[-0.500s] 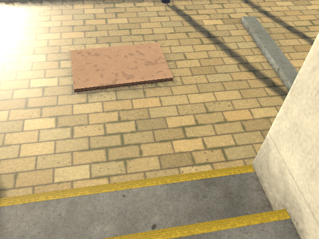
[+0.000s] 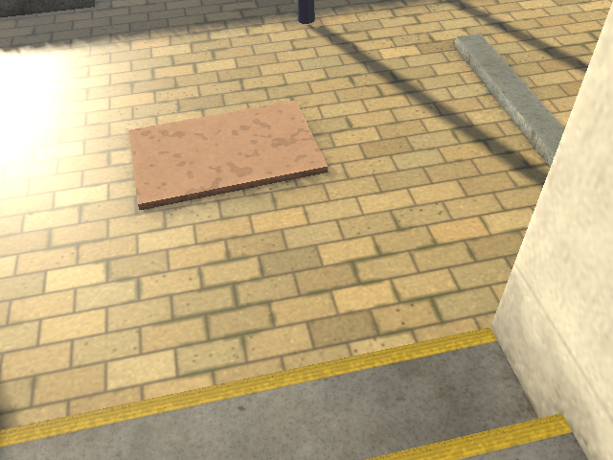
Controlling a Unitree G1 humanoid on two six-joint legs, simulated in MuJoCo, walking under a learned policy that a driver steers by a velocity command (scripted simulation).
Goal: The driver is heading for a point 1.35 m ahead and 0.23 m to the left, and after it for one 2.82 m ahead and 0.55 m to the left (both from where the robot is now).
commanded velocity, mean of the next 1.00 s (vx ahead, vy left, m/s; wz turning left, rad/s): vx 0.00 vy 0.00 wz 0.00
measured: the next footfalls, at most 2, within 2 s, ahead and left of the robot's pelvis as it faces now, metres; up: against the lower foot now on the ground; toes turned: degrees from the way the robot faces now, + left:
left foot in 1.96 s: +0.46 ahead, +0.09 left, -0.13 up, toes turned +5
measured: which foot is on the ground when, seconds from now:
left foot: down 0.00-1.00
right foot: down 0.00-1.00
